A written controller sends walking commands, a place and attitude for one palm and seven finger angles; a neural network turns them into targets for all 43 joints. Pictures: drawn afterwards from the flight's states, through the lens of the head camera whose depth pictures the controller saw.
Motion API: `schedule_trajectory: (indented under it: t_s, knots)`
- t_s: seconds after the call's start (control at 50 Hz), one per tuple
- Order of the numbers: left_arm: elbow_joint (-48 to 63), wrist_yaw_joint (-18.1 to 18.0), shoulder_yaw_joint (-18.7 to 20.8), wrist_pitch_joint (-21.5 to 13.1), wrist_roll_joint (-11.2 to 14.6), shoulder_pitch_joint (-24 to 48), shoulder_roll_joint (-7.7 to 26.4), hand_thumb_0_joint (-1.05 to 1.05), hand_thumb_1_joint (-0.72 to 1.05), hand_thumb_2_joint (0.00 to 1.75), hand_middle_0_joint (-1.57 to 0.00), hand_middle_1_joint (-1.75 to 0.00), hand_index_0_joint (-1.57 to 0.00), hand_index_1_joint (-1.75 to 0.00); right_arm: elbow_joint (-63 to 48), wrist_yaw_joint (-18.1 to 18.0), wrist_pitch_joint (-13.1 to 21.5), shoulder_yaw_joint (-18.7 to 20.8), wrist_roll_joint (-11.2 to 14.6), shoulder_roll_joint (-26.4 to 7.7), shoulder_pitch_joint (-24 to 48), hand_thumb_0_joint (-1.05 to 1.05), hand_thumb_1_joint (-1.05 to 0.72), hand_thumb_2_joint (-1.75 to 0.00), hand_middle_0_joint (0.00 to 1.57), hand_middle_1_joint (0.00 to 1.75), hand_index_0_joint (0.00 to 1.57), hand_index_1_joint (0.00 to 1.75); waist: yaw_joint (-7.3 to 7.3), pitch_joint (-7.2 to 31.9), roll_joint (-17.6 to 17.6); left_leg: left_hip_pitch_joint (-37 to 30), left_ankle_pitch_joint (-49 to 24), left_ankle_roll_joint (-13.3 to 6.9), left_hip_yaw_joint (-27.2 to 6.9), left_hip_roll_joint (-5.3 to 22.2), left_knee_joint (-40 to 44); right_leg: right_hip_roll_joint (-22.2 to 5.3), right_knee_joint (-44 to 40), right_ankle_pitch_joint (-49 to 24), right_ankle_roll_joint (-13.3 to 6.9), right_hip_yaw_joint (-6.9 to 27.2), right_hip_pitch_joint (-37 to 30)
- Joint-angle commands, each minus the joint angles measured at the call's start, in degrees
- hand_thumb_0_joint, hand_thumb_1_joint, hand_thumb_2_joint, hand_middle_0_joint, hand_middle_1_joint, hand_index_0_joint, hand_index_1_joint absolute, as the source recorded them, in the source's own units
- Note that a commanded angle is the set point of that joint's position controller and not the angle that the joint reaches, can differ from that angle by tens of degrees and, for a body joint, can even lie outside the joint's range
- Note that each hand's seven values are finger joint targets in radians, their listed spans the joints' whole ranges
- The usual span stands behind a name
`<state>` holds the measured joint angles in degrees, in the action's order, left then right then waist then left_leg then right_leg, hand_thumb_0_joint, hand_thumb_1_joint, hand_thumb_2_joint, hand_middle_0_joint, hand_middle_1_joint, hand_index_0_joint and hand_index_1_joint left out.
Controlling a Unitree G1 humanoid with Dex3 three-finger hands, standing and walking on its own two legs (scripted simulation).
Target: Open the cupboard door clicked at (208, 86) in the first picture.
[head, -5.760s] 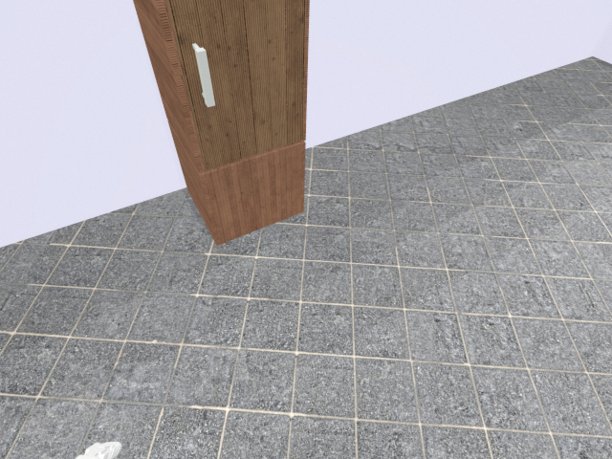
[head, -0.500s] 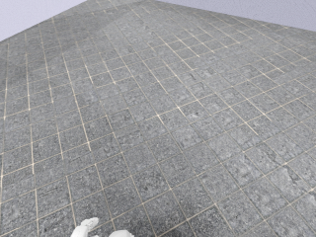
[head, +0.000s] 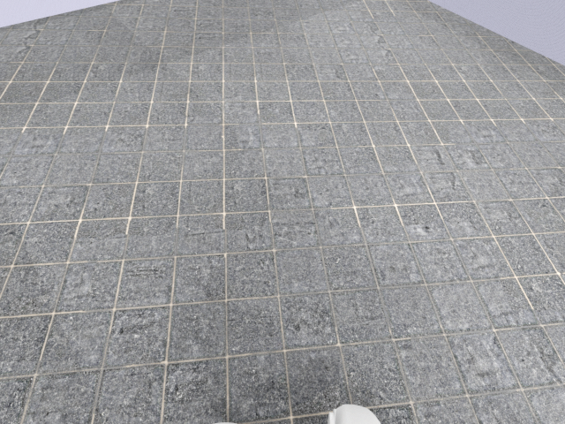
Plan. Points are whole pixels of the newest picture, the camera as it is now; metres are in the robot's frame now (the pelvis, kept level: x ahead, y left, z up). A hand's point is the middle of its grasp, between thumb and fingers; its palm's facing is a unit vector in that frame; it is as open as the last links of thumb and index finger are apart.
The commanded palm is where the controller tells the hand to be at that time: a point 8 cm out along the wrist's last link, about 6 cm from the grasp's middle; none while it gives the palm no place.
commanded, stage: turn to face it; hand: left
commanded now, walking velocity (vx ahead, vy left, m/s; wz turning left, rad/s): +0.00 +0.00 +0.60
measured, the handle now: out of the picture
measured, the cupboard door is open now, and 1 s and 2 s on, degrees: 0 0 0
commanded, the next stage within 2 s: none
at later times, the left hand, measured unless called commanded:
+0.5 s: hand out of the picture +0.00 +0.12 -0.14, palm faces +0.32 -0.90 -0.30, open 7.4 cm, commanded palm none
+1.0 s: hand out of the picture -0.16 +0.15 -0.17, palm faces +0.63 -0.73 -0.26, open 7.4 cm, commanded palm none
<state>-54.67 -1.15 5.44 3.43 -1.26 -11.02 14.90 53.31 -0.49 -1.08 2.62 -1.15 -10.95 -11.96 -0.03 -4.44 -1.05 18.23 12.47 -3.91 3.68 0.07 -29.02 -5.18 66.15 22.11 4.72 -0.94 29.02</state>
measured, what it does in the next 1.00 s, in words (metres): steps on the spot, turning left: right foot, then left foot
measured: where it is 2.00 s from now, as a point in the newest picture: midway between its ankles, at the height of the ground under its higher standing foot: outside the picture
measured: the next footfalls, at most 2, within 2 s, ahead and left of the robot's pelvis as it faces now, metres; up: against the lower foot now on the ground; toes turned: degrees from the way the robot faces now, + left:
right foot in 0.32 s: +0.04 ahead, -0.18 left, +0.00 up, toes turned +10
left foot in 0.80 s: -0.08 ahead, +0.05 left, +0.00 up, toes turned +38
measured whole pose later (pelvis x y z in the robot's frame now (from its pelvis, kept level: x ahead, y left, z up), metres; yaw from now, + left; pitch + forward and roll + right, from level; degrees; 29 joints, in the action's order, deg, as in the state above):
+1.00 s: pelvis -0.07 -0.06 +0.00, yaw +37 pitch +0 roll -1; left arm -53.5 -0.5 4.9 4.0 -1.3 -12.4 16.2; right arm 51.4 0.4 -1.9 2.4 -1.0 -12.4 -7.3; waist -1.6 -4.3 -2.3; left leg 14.7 14.4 -1.9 0.9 -0.3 -29.2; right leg -7.1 64.7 22.5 5.4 -2.9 28.5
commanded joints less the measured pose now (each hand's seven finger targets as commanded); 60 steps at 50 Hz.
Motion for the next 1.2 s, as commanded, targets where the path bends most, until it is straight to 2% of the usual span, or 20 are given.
schedule_trajectory:
  t_s: [0.0, 0.16, 0.22, 0.26, 0.28, 0.3, 0.32, 0.36, 0.44, 0.6, 0.7, 0.74, 0.76, 0.78, 0.8, 0.82, 0.92, 1.02, 1.1, 1.18]
  knots:
    - [5.25, 0.08, 0.19, -1.60, 0.26, 1.71, 2.64, 0.00, 0.90, 0.90, -0.20, -0.30, -0.20, -0.30, -3.30, -0.29, 1.16, 3.45, 0.21, -11.76, -3.45, 0.00, -0.90, -0.90, 0.20, 0.30, 0.20, 0.30, 1.81, 9.81, 6.99, -13.12, -18.44, -4.72, -17.17, 13.13, 10.40, -0.03, -3.71, -1.28, 1.40, 1.23, 3.24]
    - [7.64, -0.20, -0.24, -1.66, 0.70, 4.24, 2.70, 0.00, 0.90, 0.90, -0.20, -0.30, -0.20, -0.30, -3.65, 0.34, -0.11, 4.62, -0.24, -13.35, -2.24, 0.00, -0.90, -0.90, 0.20, 0.30, 0.20, 0.30, 2.48, 7.33, 11.83, -7.27, -8.86, -5.73, -23.93, 12.01, 10.73, 2.25, -17.22, 2.92, 0.80, 1.24, -3.07]
    - [7.43, -0.36, -0.35, -2.02, 1.00, 0.59, 2.96, 0.00, 0.90, 0.90, -0.20, -0.30, -0.20, -0.30, -4.86, 0.59, -0.62, 5.08, -0.37, -13.88, 0.56, 0.00, -0.90, -0.90, 0.20, 0.30, 0.20, 0.30, 0.89, 7.25, 13.22, -1.49, -8.09, -4.73, -25.75, 10.37, 9.09, 4.19, -27.10, 1.42, -0.24, 0.59, -11.61]
    - [6.03, -0.53, 0.37, -2.48, 1.03, -5.51, 4.11, 0.00, 0.90, 0.90, -0.20, -0.30, -0.20, -0.30, -6.26, 0.78, -1.04, 5.22, -0.04, -12.83, 3.15, 0.00, -0.90, -0.90, 0.20, 0.30, 0.20, 0.30, -2.26, 7.95, 9.75, 8.27, 1.15, -1.37, -24.11, 6.98, 5.82, 3.64, -40.45, -6.79, -1.17, -0.22, -24.57]
    - [6.22, -0.94, 1.20, -3.10, 0.10, -7.75, 8.47, 0.00, 0.90, 0.90, -0.20, -0.30, -0.20, -0.30, -6.89, 1.06, -1.34, 4.88, 0.40, -9.15, 2.21, 0.00, -0.90, -0.90, 0.20, 0.30, 0.20, 0.30, -3.24, 8.80, -3.25, 17.08, 10.63, 2.99, -17.58, 0.64, -6.20, -6.94, -51.39, 0.40, -4.48, 9.90, -31.46]
    - [7.78, -1.14, 1.64, -3.11, -0.55, -5.62, 13.55, 0.00, 0.90, 0.90, -0.20, -0.30, -0.20, -0.30, -8.44, 0.97, -1.17, 4.37, 0.22, -6.17, 1.97, 0.00, -0.90, -0.90, 0.20, 0.30, 0.20, 0.30, -3.18, 6.15, -19.39, 24.33, 19.25, 7.23, -6.71, -5.85, -22.62, -22.66, -56.95, 7.18, -10.16, 27.13, -26.98]
    - [9.40, -1.45, 1.03, -2.67, 0.18, -1.45, 12.65, 0.00, 0.90, 0.90, -0.20, -0.30, -0.20, -0.30, -8.38, 1.11, -1.40, 5.08, -0.35, -10.23, 3.66, 0.00, -0.90, -0.90, 0.20, 0.30, 0.20, 0.30, -2.10, 4.45, -12.61, 18.74, 18.93, 6.30, -9.19, -1.52, -31.60, -24.63, -57.58, 8.04, -12.22, 24.44, -15.32]
    - [10.77, -1.19, 0.16, -3.36, 0.24, 5.60, 8.35, 0.00, 0.90, 0.90, -0.20, -0.30, -0.20, -0.30, -5.90, 1.82, -2.34, 5.00, -0.72, -9.03, 0.69, 0.00, -0.90, -0.90, 0.20, 0.30, 0.20, 0.30, 2.02, 1.20, -10.21, 17.22, 12.16, 6.61, -7.78, 0.08, -39.28, -16.51, -55.36, 2.06, -9.78, 14.57, -11.34]
    - [9.34, -0.84, -1.13, -4.22, 0.23, 2.20, 5.11, 0.00, 0.90, 0.90, -0.20, -0.30, -0.20, -0.30, -4.05, 2.50, -2.52, 4.33, -0.30, -7.90, -0.81, 0.00, -0.90, -0.90, 0.20, 0.30, 0.20, 0.30, 1.88, 0.87, -8.75, 17.41, 5.58, 8.48, -4.35, 1.25, -41.46, -11.47, -49.33, -17.26, -8.54, 1.08, -17.25]
    - [5.92, -0.84, -0.48, -3.85, -0.32, -6.41, 8.18, 0.00, 0.90, 0.90, -0.20, -0.30, -0.20, -0.30, -5.48, 2.42, -2.65, 3.03, 0.08, -7.46, 7.34, 0.00, -0.90, -0.90, 0.20, 0.30, 0.20, 0.30, -2.46, 3.74, -9.78, 14.22, 11.42, 9.22, -0.91, 2.84, -27.98, -16.02, -46.73, -26.98, -11.33, -1.24, -25.51]
    - [5.21, -0.70, 0.58, -3.31, -0.54, -5.81, 10.14, 0.00, 0.90, 0.90, -0.20, -0.30, -0.20, -0.30, -5.87, 2.20, -1.35, 2.07, 0.64, -6.88, 6.77, 0.00, -0.90, -0.90, 0.20, 0.30, 0.20, 0.30, -2.63, 7.23, -11.85, 5.18, 12.93, 7.38, 2.59, 2.26, -12.52, -18.03, -41.29, -33.32, -11.45, -4.10, -26.35]
    - [4.60, -0.41, 0.73, -2.97, -0.11, -5.50, 9.97, 0.00, 0.90, 0.90, -0.20, -0.30, -0.20, -0.30, -5.36, 2.04, -0.82, 2.26, 0.47, -7.79, 3.82, 0.00, -0.90, -0.90, 0.20, 0.30, 0.20, 0.30, -0.90, 8.59, -9.87, -2.60, 4.62, 6.54, 3.64, 1.47, -0.94, -16.51, -35.34, -31.97, -8.21, -7.84, -23.58]
    - [4.93, -0.24, 0.68, -2.63, 0.40, -5.20, 9.21, 0.00, 0.90, 0.90, -0.20, -0.30, -0.20, -0.30, -4.47, 2.04, -0.33, 2.93, 0.38, -10.30, 0.37, 0.00, -0.90, -0.90, 0.20, 0.30, 0.20, 0.30, 1.25, 10.60, -3.90, -11.65, -4.08, 5.56, 0.74, 3.04, 6.10, -14.85, -27.84, -26.67, -5.40, -9.87, -17.65]
    - [6.90, 0.16, 0.34, -2.42, 0.87, -4.67, 5.89, 0.00, 0.90, 0.90, -0.20, -0.30, -0.20, -0.30, -4.19, 1.61, 0.33, 4.66, 0.04, -17.12, -3.45, 0.00, -0.90, -0.90, 0.20, 0.30, 0.20, 0.30, 3.67, 12.85, 13.46, -22.54, -22.13, -0.48, -18.28, 17.03, 8.63, -7.05, -14.59, -2.68, -0.46, -11.89, -1.84]
    - [9.29, 0.10, -0.92, -2.02, 0.50, -0.45, 3.69, 0.00, 0.90, 0.90, -0.20, -0.30, -0.20, -0.30, -2.96, 1.09, -0.06, 5.47, 0.55, -20.79, -6.77, 0.00, -0.90, -0.90, 0.20, 0.30, 0.20, 0.30, 5.32, 11.82, 18.98, -22.61, -40.51, -6.82, -25.39, 24.91, 8.12, -3.04, -5.59, 17.34, 1.27, -7.03, 6.83]
    - [9.86, -0.04, -0.83, -1.55, 0.24, 2.21, 5.30, 0.00, 0.90, 0.90, -0.20, -0.30, -0.20, -0.30, -2.23, 0.95, -0.36, 5.08, 0.38, -19.96, -7.43, 0.00, -0.90, -0.90, 0.20, 0.30, 0.20, 0.30, 5.42, 10.26, 11.56, -19.08, -35.03, -8.37, -20.74, 24.82, 7.00, -4.05, -1.26, 14.34, 0.25, -3.45, 5.75]
    - [5.69, 0.84, 0.32, -1.30, 0.17, -1.41, 5.53, 0.00, 0.90, 0.90, -0.20, -0.30, -0.20, -0.30, -5.66, 0.10, 0.29, 3.16, 0.21, -13.93, 4.90, 0.00, -0.90, -0.90, 0.20, 0.30, 0.20, 0.30, 0.07, 5.20, 11.06, -8.34, -16.56, -3.19, -13.73, 12.39, 10.51, -2.56, 0.75, -0.98, 0.95, -0.26, 2.63]
    - [7.02, 0.46, 0.09, -1.27, 0.20, 1.28, 5.23, 0.00, 0.90, 0.90, -0.20, -0.30, -0.20, -0.30, -5.39, 0.27, 0.11, 3.66, 0.11, -13.98, 2.05, 0.00, -0.90, -0.90, 0.20, 0.30, 0.20, 0.30, 1.49, 5.28, 9.21, -8.82, -9.91, -4.95, -18.94, 12.19, 11.69, -0.83, -7.10, -0.29, 1.52, 0.57, 1.46]
    - [9.19, 0.17, -0.34, -1.77, 0.52, 4.31, 3.81, 0.00, 0.90, 0.90, -0.20, -0.30, -0.20, -0.30, -4.84, 0.28, -0.08, 4.27, -0.25, -14.39, -0.16, 0.00, -0.90, -0.90, 0.20, 0.30, 0.20, 0.30, 2.66, 6.61, 10.67, -11.34, -16.44, -6.13, -23.01, 12.22, 8.98, 1.21, -15.46, 2.93, 1.22, 0.61, -0.16]
    - [9.28, -0.14, -0.60, -2.49, 1.15, 1.24, 3.44, 0.00, 0.90, 0.90, -0.20, -0.30, -0.20, -0.30, -5.54, 0.35, -0.46, 4.59, -0.31, -14.53, 1.47, 0.00, -0.90, -0.90, 0.20, 0.30, 0.20, 0.30, 0.98, 8.51, 11.42, -7.31, -23.18, -5.18, -25.56, 10.32, 4.97, 4.16, -28.64, 1.07, 0.12, -0.08, -10.46]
